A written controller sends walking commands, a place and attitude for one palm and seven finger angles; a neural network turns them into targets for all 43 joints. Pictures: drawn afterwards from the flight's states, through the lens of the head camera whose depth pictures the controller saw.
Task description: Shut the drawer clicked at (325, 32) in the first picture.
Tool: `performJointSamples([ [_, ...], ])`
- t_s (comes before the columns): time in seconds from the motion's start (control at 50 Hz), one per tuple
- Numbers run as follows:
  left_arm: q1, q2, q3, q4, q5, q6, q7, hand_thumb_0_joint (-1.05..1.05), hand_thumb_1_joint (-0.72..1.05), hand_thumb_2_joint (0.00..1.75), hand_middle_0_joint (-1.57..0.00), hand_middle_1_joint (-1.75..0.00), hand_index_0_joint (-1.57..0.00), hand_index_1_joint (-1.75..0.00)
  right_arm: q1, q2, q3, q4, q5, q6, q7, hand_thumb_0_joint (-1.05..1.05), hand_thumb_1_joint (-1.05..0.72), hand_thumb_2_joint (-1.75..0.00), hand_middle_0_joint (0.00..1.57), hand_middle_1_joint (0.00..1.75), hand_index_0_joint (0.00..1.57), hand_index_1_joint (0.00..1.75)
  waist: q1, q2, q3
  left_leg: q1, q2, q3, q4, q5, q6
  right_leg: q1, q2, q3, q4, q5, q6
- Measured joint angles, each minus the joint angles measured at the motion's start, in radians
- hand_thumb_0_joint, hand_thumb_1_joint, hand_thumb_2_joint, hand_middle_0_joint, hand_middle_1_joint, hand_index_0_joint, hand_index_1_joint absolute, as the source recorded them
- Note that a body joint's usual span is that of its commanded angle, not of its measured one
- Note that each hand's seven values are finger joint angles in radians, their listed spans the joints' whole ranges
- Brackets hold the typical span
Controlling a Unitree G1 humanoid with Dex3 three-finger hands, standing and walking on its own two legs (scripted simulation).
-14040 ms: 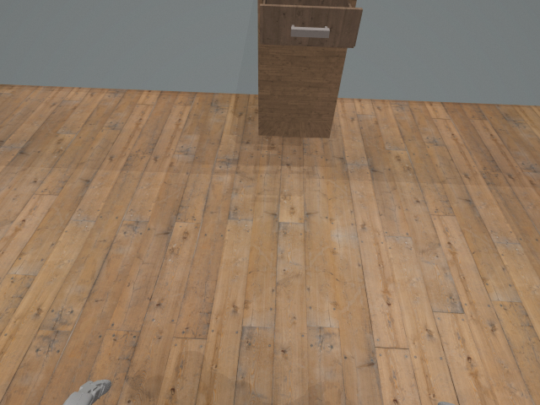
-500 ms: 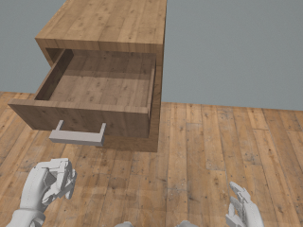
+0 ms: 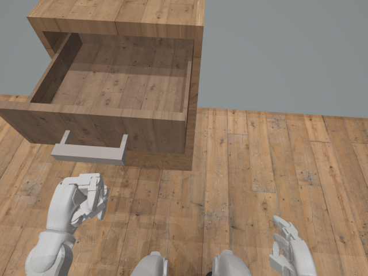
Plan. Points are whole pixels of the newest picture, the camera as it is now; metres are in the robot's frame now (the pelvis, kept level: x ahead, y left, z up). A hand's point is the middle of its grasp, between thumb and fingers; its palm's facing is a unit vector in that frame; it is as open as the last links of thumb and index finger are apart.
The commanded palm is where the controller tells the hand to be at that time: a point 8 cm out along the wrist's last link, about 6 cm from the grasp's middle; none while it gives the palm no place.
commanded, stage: bring the fist close to the handle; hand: left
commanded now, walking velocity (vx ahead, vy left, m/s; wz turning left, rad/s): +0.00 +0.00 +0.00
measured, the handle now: (93, 145) +0.37 +0.22 +0.05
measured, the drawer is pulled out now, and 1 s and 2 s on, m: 0.26 0.25 0.11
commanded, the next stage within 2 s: push the drawer shut in 0.30 s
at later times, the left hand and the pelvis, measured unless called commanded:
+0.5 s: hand (95, 203) +0.25 +0.18 +0.05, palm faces -0.02 -1.00 -0.08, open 3.3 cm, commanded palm +0.23 +0.24 +0.05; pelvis +0.00 -0.01 +0.00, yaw +1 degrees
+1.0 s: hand (97, 179) +0.30 +0.19 +0.04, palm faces -0.04 -1.00 -0.06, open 2.6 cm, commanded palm +0.29 +0.24 +0.05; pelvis -0.01 -0.01 +0.00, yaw +1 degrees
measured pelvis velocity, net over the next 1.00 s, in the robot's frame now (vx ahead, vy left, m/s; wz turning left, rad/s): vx -0.01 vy -0.01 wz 0.01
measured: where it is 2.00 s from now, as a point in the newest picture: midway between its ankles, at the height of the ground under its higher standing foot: outside the picture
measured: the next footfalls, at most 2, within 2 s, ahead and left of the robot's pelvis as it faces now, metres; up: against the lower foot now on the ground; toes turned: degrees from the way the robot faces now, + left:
none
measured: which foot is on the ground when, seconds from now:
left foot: down 0.00-1.00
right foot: down 0.00-1.00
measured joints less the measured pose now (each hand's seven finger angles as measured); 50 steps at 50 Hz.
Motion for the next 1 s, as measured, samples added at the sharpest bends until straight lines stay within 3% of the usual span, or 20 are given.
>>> performJointSamples([
  [0.2, 0.036, 0.007, 0.000, -0.030, -0.001, 0.026, 0.026, 0.01, 0.90, 0.90, -1.40, -1.60, -1.40, -1.60, 0.017, 0.000, 0.003, -0.022, 0.008, 0.045, -0.003, 0.01, -0.90, -0.90, 0.20, 0.30, 0.20, 0.30, -0.001, 0.006, -0.017, 0.009, 0.002, -0.002, -0.014, 0.004, -0.005, 0.008, 0.003, -0.002, -0.009, 0.000, -0.005],
  [0.48, 0.034, 0.040, 0.054, 0.005, -0.039, -0.005, -0.025, 0.01, 0.90, 0.90, -1.40, -1.60, -1.40, -1.60, 0.010, -0.015, -0.004, -0.011, 0.015, 0.042, -0.015, 0.01, -0.90, -0.90, 0.20, 0.30, 0.20, 0.30, -0.009, 0.005, -0.017, 0.015, 0.012, -0.025, -0.009, 0.002, -0.020, 0.023, 0.013, -0.024, -0.013, -0.005, -0.020],
  [0.76, -0.158, 0.058, 0.081, 0.132, -0.039, 0.026, -0.047, 0.01, 0.90, 0.90, -1.40, -1.60, -1.40, -1.60, 0.009, -0.014, 0.010, 0.009, 0.015, 0.042, -0.018, 0.01, -0.90, -0.90, 0.20, 0.30, 0.20, 0.30, -0.021, 0.002, -0.006, -0.002, 0.014, -0.019, -0.007, 0.005, -0.020, 0.002, 0.016, -0.017, -0.009, 0.001, -0.020],
  [1.0, -0.259, 0.071, 0.093, 0.245, -0.036, 0.014, -0.076, -0.10, 0.73, 0.89, -1.40, -1.60, -1.40, -1.60, 0.019, -0.030, 0.010, 0.038, 0.017, 0.057, -0.026, 0.01, -0.90, -0.90, 0.20, 0.30, 0.20, 0.30, -0.010, 0.002, 0.007, -0.016, 0.005, -0.022, -0.010, 0.019, -0.011, -0.005, 0.007, -0.020, -0.019, 0.016, -0.013],
])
